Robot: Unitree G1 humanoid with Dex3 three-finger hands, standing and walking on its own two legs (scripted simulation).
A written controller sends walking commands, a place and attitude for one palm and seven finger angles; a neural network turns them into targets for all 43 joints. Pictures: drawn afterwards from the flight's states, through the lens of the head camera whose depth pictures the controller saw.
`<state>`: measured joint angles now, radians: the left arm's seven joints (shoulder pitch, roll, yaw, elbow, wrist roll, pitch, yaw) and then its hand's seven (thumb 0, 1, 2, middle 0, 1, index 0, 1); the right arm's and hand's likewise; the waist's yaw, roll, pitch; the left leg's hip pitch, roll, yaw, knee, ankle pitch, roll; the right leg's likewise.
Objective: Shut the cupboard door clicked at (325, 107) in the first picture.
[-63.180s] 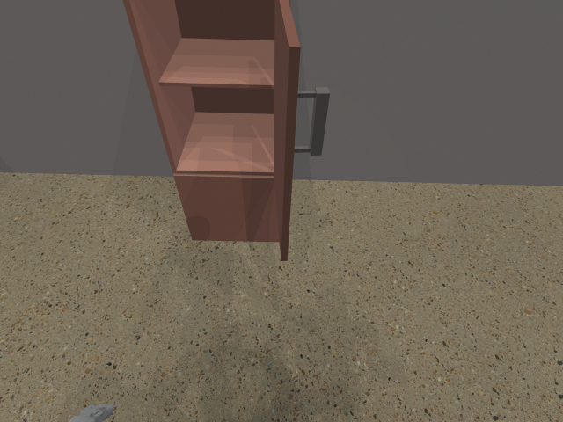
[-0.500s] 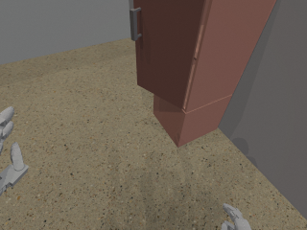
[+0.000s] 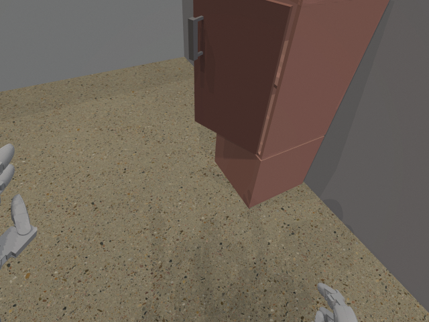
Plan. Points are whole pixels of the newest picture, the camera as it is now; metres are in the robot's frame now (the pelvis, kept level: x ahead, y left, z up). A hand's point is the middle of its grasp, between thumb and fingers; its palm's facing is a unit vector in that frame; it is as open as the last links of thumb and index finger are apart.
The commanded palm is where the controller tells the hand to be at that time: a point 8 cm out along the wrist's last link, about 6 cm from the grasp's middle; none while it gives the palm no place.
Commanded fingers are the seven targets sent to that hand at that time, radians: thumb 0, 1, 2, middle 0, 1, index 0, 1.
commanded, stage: stop stepping back and stand still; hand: left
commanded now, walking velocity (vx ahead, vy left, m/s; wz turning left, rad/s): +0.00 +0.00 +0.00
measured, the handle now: (196, 38) +1.02 +0.14 +0.08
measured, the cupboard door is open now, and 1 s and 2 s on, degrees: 24 24 24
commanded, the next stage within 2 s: let the arm hang, fingers relaxed in 0.06 s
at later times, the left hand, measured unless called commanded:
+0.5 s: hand out of the picture +0.03 +0.17 -0.18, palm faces +0.02 -0.99 -0.17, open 7.0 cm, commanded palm none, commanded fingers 0.00 0.90 0.90 -0.20 -0.30 -0.20 -0.30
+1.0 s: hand out of the picture -0.04 +0.17 -0.17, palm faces +0.03 -0.98 -0.20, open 7.4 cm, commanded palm none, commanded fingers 0.00 0.90 0.90 -0.20 -0.30 -0.20 -0.30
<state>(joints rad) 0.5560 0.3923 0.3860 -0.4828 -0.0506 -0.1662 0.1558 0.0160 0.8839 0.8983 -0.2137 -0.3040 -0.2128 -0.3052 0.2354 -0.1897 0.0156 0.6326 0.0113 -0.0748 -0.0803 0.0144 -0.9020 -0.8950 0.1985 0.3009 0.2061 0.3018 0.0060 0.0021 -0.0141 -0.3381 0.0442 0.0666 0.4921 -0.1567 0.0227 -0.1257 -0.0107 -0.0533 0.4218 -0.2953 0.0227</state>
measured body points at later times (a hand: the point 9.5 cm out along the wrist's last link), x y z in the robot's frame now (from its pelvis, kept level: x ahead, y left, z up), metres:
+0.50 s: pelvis -0.01 -0.01 -0.01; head +0.00 +0.02 +0.44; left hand +0.03 +0.22 -0.17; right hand +0.04 -0.27 -0.14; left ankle +0.07 +0.10 -0.74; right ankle -0.05 -0.13 -0.74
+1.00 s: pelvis -0.01 +0.00 +0.00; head -0.01 -0.01 +0.45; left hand -0.04 +0.22 -0.16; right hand -0.01 -0.22 -0.16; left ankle +0.07 +0.10 -0.74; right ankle -0.04 -0.13 -0.74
